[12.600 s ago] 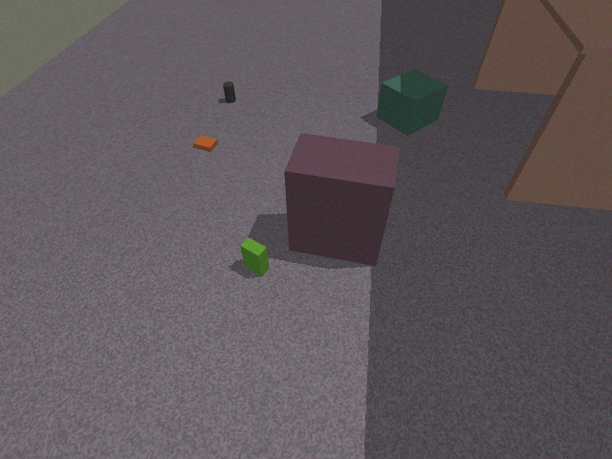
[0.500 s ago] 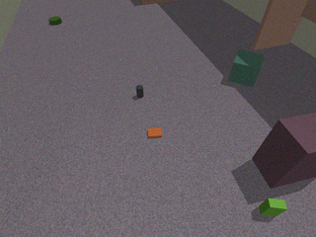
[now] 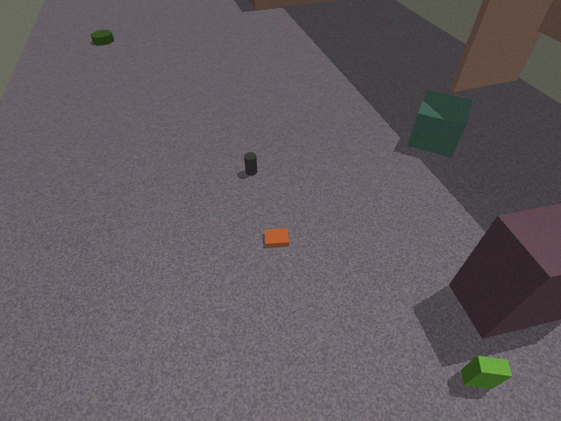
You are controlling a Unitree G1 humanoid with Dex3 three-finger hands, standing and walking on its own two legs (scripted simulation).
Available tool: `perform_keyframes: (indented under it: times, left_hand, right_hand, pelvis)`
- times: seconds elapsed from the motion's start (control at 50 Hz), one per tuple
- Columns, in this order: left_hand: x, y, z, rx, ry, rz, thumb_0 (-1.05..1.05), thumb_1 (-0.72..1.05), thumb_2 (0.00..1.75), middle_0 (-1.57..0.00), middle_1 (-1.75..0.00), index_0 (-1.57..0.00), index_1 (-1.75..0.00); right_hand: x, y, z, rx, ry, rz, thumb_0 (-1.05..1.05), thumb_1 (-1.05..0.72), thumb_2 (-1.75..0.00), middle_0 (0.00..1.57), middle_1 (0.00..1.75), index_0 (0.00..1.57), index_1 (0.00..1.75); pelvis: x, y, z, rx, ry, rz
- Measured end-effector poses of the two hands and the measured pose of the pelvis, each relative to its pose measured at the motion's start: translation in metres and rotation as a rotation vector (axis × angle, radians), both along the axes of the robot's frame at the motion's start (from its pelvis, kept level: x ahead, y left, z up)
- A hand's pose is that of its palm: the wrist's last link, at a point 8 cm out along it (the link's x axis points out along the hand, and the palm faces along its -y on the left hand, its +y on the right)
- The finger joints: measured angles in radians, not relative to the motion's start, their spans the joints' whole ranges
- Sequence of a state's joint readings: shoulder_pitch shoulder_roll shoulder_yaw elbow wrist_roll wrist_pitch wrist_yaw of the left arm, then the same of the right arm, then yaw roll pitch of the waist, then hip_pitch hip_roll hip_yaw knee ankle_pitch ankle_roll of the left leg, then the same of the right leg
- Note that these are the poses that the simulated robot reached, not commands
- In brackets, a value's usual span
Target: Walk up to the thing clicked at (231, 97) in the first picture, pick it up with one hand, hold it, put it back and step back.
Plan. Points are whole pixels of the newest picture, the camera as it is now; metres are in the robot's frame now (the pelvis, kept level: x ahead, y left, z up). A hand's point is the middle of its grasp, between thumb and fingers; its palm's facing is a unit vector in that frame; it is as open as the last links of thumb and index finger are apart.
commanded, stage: stand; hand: left
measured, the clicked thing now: (250, 163) +1.47 +0.20 -0.73
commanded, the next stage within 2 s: walk up in 0.68 s
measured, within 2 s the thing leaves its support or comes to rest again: neither
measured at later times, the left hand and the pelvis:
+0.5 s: hand out of the picture +0.08 +0.26 -0.16, palm faces -0.04 -0.94 -0.35, open 7.4 cm; pelvis +0.00 +0.00 +0.00, yaw +0 degrees
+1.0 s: hand out of the picture +0.16 +0.25 -0.15, palm faces -0.05 -0.90 -0.44, open 7.4 cm; pelvis +0.07 -0.05 -0.03, yaw -3 degrees
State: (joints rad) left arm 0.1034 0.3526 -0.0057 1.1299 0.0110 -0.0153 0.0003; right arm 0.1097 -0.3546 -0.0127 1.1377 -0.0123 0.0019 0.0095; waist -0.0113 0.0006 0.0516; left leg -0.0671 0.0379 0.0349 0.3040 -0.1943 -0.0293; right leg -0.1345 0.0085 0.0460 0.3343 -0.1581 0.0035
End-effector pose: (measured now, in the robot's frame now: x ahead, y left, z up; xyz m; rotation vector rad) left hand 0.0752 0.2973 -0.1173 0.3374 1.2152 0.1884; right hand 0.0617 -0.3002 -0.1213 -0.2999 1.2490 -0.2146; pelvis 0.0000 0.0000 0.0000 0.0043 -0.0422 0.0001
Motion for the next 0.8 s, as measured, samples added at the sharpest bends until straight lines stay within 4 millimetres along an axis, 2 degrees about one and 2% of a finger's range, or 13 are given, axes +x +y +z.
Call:
perform_keyframes:
  times: [0.7,0.8]
  left_hand:
    - [0.0,0.004,-0.001,-0.008,0.003,-0.002,0.01,0.9,0.9,-0.2,-0.3,-0.2,-0.3]
    - [0.009,0.012,0.003,-0.001,0.004,-0.024,0.01,0.9,0.9,-0.21,-0.3,-0.2,-0.3]
  right_hand:
    - [0.003,0.005,0.001,0.002,0.0,0.003,0.01,-0.9,-0.9,0.2,0.3,0.2,0.3]
    - [0.002,-0.011,0.004,0.004,-0.066,-0.023,0.01,-0.9,-0.9,0.21,0.3,0.2,0.3]
  pelvis:
    - [0.004,0.004,0.0,-0.001,0.005,-0.001]
    - [0.016,-0.001,-0.004,0.003,0.015,-0.034]
